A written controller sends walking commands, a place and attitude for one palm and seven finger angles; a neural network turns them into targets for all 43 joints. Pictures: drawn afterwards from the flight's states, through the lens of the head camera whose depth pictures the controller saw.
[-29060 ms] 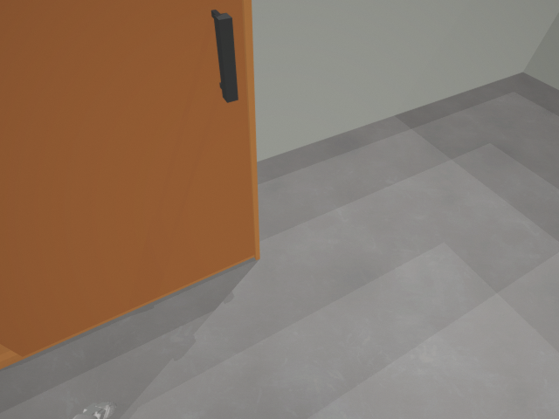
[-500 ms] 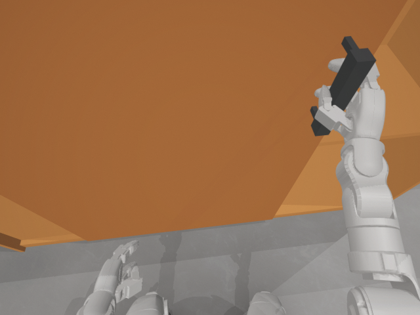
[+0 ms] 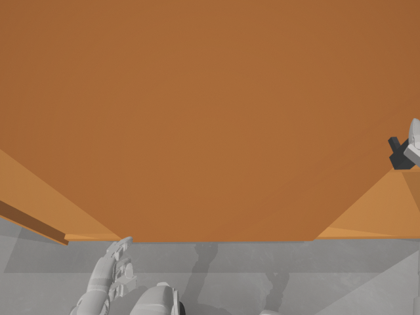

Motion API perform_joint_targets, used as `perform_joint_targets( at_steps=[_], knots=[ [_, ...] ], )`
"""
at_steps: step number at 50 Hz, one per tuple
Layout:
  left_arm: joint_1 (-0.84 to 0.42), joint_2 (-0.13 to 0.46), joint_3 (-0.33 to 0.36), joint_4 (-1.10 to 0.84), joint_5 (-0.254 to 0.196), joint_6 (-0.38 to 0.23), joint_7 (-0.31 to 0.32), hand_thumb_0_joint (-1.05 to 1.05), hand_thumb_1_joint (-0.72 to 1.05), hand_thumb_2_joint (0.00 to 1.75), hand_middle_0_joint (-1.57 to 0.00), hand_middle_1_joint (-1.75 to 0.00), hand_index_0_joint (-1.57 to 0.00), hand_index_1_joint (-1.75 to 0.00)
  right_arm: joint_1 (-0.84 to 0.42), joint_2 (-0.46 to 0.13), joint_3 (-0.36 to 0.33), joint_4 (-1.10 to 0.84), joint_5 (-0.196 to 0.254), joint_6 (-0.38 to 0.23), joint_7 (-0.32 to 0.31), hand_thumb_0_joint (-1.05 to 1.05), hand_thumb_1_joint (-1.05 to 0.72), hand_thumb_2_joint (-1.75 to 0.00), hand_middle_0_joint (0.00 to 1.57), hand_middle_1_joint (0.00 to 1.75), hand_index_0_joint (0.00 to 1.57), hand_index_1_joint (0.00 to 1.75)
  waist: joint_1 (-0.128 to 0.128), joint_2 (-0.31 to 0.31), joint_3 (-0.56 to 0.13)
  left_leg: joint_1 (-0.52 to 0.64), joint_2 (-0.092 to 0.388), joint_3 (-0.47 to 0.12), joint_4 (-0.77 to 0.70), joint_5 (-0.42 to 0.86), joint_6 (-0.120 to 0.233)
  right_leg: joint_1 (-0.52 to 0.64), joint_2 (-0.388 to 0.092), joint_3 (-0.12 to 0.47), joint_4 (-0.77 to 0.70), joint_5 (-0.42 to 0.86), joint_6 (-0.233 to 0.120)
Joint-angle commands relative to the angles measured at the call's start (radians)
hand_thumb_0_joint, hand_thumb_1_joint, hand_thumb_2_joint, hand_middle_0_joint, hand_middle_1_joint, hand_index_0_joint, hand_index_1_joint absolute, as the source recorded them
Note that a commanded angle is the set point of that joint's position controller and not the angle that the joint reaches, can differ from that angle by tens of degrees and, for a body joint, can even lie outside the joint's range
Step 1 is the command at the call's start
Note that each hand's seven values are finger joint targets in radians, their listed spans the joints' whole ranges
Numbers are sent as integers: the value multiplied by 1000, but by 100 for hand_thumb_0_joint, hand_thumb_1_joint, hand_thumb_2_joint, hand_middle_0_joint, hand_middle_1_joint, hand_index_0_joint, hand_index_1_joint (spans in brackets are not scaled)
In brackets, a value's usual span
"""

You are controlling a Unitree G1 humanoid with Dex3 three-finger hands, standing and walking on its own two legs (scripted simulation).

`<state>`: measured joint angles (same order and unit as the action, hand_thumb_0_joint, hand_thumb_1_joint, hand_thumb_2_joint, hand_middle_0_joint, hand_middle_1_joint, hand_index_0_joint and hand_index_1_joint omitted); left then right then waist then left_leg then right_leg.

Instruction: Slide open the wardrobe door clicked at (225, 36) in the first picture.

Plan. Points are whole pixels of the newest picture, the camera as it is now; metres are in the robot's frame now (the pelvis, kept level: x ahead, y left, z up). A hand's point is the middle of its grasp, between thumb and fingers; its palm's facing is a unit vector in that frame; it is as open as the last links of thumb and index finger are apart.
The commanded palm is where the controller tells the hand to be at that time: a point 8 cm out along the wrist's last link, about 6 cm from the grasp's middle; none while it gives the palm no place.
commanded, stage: stop walking and hold the door there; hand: right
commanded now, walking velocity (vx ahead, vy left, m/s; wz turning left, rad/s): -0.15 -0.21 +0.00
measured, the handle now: out of the picture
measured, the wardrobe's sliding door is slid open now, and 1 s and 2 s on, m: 0.52 0.52 0.52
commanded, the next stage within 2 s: none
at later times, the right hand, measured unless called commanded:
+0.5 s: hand (417, 144) +0.33 -0.34 +0.12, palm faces +0.58 +0.79 -0.21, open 7.0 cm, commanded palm +0.29 -0.36 +0.10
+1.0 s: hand (419, 142) +0.33 -0.34 +0.13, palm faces +0.55 +0.81 -0.20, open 6.6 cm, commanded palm +0.29 -0.36 +0.10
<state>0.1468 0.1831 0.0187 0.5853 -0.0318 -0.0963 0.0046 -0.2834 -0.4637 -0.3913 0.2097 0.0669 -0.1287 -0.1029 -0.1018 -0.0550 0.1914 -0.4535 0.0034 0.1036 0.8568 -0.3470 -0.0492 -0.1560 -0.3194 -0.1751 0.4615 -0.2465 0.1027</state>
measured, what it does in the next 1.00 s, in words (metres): steps on the spot: left foot, then right foot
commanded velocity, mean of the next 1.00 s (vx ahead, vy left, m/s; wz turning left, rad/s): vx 0.01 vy -0.03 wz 0.00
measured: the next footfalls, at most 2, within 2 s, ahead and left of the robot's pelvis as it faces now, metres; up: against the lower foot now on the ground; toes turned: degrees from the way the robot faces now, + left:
left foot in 0.08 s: +0.11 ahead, +0.17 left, +0.00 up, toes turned +7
right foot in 0.38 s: +0.05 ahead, -0.09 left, +0.00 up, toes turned -1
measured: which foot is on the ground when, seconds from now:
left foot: up 0.00-0.06, down 0.08-0.38, up 0.40-0.68, down 0.70-1.00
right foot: down 0.00-0.08, up 0.10-0.36, down 0.38-1.00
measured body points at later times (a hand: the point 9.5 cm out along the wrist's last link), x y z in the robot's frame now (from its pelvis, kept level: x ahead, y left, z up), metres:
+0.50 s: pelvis -0.03 +0.00 -0.01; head -0.04 -0.02 +0.44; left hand +0.04 +0.29 -0.10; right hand +0.30 -0.38 +0.14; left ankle +0.00 +0.15 -0.71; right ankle +0.00 -0.09 -0.75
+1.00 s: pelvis -0.09 +0.00 -0.02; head -0.09 +0.00 +0.43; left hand -0.06 +0.31 -0.12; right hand +0.30 -0.38 +0.14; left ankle -0.09 +0.14 -0.75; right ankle +0.00 -0.09 -0.75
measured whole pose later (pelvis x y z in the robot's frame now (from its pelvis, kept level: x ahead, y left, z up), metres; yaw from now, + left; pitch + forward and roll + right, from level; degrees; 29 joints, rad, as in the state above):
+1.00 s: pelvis -0.09 +0.00 -0.02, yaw +8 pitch -1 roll +2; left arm 0.33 0.34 0.01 0.75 -0.05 -0.05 0.11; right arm -0.56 -0.69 -0.52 1.04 0.02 -0.14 -0.11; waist 0.06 -0.02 -0.02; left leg -0.25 0.01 0.05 0.49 -0.24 -0.02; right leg -0.36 -0.08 -0.13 0.53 -0.16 -0.03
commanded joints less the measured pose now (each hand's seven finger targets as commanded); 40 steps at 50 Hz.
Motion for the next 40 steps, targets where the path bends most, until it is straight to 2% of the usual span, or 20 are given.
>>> perform_joint_targets(
  at_steps=[1, 2, 3, 4, 5, 7, 9, 15, 16, 17, 19, 20, 21, 23, 25, 29, 31, 35, 38, 40],
  knots=[
    [18, 212, 59, -95, -14, -76, 25, 0, 90, 90, -20, -30, -20, -30, -197, -276, -73, -101, -46, -87, -2, 0, -90, -90, 45, 140, 45, 140, 93, -332, -426, 184, -42, 71, -314, 205, 10, 191, 7, -56, 147, 637, -101],
    [21, 218, 52, -93, -15, -75, 35, 0, 90, 90, -20, -30, -20, -30, -173, -328, -105, -52, -59, -91, -3, 0, -90, -90, 45, 140, 45, 140, 82, -226, -424, 264, -31, 61, -425, 369, 9, 144, 56, -63, 238, 530, -93],
    [20, 201, 48, -96, -17, -68, 43, 0, 90, 90, -20, -30, -20, -30, -170, -390, -147, -4, -78, -97, -6, 0, -90, -90, 45, 140, 45, 140, 87, -21, -437, 389, 70, -45, -444, 699, 34, -13, 142, -41, 394, 205, -80],
    [-40, 177, 37, -112, -13, -61, 59, 0, 90, 90, -20, -30, -20, -30, -156, -459, -200, 42, -77, -93, -10, 0, -90, -90, 45, 140, 45, 140, 70, 193, -449, 477, 291, -348, -388, 1130, 136, -268, 269, 17, 610, -374, -65],
    [-47, 170, 21, -95, -10, -64, 75, 0, 90, 90, -20, -30, -20, -30, -129, -499, -273, 121, -62, -60, -26, 0, -90, -90, 45, 140, 45, 140, 71, 184, -386, 387, 379, -381, -407, 1149, 161, -343, 262, 155, 704, -415, -64],
    [-5, 219, 34, -44, -26, -44, 62, 0, 90, 90, -20, -30, -20, -30, -132, -438, -240, 111, -30, -55, -32, 0, -90, -90, 45, 140, 45, 140, 83, 367, -506, 484, 384, -415, -383, 989, 210, -350, 297, 244, 838, -363, -54],
    [-50, 220, 24, -29, -30, -39, 72, 0, 90, 90, -20, -30, -20, -30, -138, -455, -310, 158, -34, -71, -54, 0, -90, -90, 45, 140, 45, 140, 91, 332, -511, 493, 329, -267, -351, 946, 188, -344, 282, 217, 764, -300, -48],
    [-17, 238, 32, 11, -17, -22, 87, 0, 90, 90, -20, -30, -20, -30, -250, -407, -215, 179, -53, -70, -49, 0, -90, -90, 45, 140, 45, 140, 100, 245, -424, 186, 290, -243, -490, 295, 151, -89, 286, 167, 267, -176, -87],
    [-1, 241, 34, 14, -15, -20, 85, 0, 90, 90, -20, -30, -20, -30, -273, -382, -180, 160, -55, -76, -47, 0, -90, -90, 45, 140, 45, 140, 114, 181, -410, 120, 257, -226, -490, 152, 131, -5, 288, 156, 127, -85, -87],
    [-1, 257, 40, 14, -11, -15, 86, 0, 90, 90, -20, -30, -20, -30, -292, -363, -145, 116, -49, -94, -44, 0, -90, -90, 45, 140, 45, 140, 124, 3, -373, 87, 204, -175, -441, 51, 109, 39, 261, 144, -2, -20, -84],
    [19, 287, 41, -28, -14, -6, 85, 0, 90, 90, -20, -30, -20, -30, -309, -339, -111, 60, -51, -111, -44, 0, -90, -90, 45, 140, 45, 140, 89, -289, -331, 79, 2, -46, -149, -107, 44, -105, -18, 490, -237, -27, -211],
    [16, 232, 24, -22, -7, -8, 86, 0, 90, 90, -20, -30, -20, -30, -312, -291, -60, 92, -61, -101, -39, 0, -90, -90, 45, 140, 45, 140, 117, -295, -300, 55, -16, -87, 39, -136, 53, -144, -35, 532, -294, -28, -225],
    [29, 247, 36, -13, -2, -11, 90, 0, 90, 90, -20, -30, -20, -30, -330, -376, -128, 114, -69, -95, -48, 0, -90, -90, 45, 140, 45, 140, 112, -258, -295, 31, 6, -134, 115, -92, 53, -135, -32, 516, -266, 15, -219],
    [47, 245, 35, 9, -3, -15, 93, 0, 90, 90, -20, -30, -20, -30, -309, -385, -122, 128, -69, -83, -43, 0, -90, -90, 45, 140, 45, 140, 98, -172, -322, 24, 21, -107, 44, -45, 33, -27, 13, 378, -172, 220, -229],
    [78, 249, 34, 4, -3, -25, 90, 0, 90, 90, -20, -30, -20, -30, -338, -320, -55, 124, -64, -63, -26, 0, -90, -90, 45, 140, 45, 140, 112, -208, -359, 52, 1, -59, -62, -51, 27, 53, 54, 305, -144, 308, -203],
    [101, 253, 18, 2, 2, -30, 94, 0, 90, 90, -20, -30, -20, -30, -347, -339, -41, 187, -57, -37, -19, 0, -90, -90, 45, 140, 45, 140, 126, -227, -363, 139, -17, -24, -277, -21, 25, 81, 66, 286, -137, 321, -179],
    [102, 266, 15, 13, 6, -27, 95, 0, 90, 90, -20, -30, -20, -30, -331, -418, -109, 259, -59, -33, -25, 0, -90, -90, 45, 140, 45, 140, 115, -194, -377, 232, -13, -25, -408, 58, 28, 37, 72, 271, -110, 288, -163],
    [102, 261, 14, 11, 8, -23, 102, 0, 90, 90, -20, -30, -20, -30, -373, -496, -161, 363, -73, -46, -24, 0, -90, -90, 45, 140, 45, 140, 131, -119, -411, 330, 101, -98, -448, 364, 65, -52, 154, 166, -15, 237, -95],
    [110, 274, 23, 27, -14, -10, 108, 0, 90, 90, -20, -30, -20, -30, -420, -522, -179, 447, -52, -33, -22, 0, -90, -90, 45, 140, 45, 140, 120, 4, -459, 298, 95, -116, -428, 351, 60, -23, 159, 158, 18, 223, -101],
    [114, 275, 22, 32, -15, -4, 111, 0, 90, 90, -20, -30, -20, -30, -461, -508, -154, 523, -56, -32, -20, 0, -90, -90, 45, 140, 45, 140, 124, -15, -413, 233, 105, -136, -453, 249, 63, -36, 165, 150, 15, 120, -103]
  ],
)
